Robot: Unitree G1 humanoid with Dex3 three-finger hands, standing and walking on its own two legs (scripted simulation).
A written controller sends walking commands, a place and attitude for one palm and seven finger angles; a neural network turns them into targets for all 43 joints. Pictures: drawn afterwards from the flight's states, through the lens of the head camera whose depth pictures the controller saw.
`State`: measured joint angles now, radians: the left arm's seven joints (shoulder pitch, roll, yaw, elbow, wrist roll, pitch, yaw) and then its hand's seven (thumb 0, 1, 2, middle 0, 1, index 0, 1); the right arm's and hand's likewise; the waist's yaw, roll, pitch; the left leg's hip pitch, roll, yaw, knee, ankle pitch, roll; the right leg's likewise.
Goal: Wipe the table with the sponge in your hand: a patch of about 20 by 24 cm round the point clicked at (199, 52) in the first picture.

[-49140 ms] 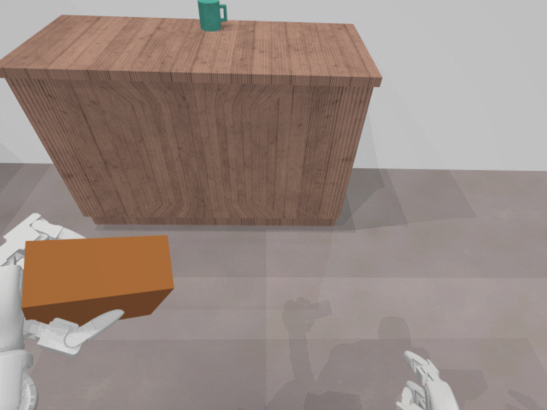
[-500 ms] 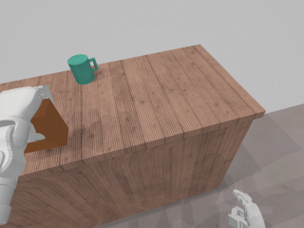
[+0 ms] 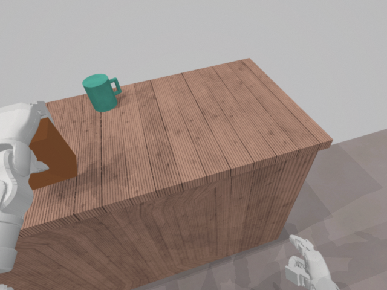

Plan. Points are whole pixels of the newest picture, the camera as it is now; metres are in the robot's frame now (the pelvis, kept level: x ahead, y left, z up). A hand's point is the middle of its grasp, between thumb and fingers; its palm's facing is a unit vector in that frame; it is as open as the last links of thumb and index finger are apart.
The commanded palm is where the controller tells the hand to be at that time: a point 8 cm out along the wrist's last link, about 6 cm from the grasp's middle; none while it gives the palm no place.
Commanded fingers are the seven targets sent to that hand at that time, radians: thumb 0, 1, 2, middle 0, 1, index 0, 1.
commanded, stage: move the sponge above the wiping area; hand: left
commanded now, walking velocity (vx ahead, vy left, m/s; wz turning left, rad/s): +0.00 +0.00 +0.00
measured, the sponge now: (37, 164) +0.29 +0.38 +0.12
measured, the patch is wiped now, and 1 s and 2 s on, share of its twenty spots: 0.00 0.00 0.00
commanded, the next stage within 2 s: lower the sponge onto the table in 0.58 s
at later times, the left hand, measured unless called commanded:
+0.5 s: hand (26, 154) +0.29 +0.38 +0.16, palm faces +0.00 +0.01 -1.00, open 10.3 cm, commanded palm +0.25 +0.35 +0.22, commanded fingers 0.00 0.10 1.30 -1.20 -1.60 -1.20 -1.60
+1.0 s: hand (37, 165) +0.28 +0.36 +0.14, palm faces -0.08 -0.02 -1.00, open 10.3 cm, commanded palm +0.26 +0.35 +0.22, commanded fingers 0.00 0.10 1.30 -1.20 -1.60 -1.20 -1.60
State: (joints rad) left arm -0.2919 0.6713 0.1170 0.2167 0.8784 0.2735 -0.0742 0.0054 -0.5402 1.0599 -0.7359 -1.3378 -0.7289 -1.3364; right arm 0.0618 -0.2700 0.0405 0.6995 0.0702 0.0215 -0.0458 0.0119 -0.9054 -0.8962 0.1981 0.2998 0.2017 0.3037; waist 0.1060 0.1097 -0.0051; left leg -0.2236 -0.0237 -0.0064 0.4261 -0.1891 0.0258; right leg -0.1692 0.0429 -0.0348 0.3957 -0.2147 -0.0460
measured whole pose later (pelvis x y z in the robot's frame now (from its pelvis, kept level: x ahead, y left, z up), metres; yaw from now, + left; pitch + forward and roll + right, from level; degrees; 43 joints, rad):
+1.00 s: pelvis -0.01 +0.00 +0.00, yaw +1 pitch -1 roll -1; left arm -0.25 0.65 0.03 0.22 0.89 0.32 -0.21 0.00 -0.55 1.07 -0.74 -1.34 -0.73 -1.34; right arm 0.06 -0.28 0.05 0.67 0.09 0.02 -0.06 0.01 -0.91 -0.90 0.20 0.30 0.20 0.30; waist 0.09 0.13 -0.02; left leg -0.23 -0.04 -0.03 0.43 -0.18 0.04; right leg -0.17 0.03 -0.06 0.41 -0.21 -0.04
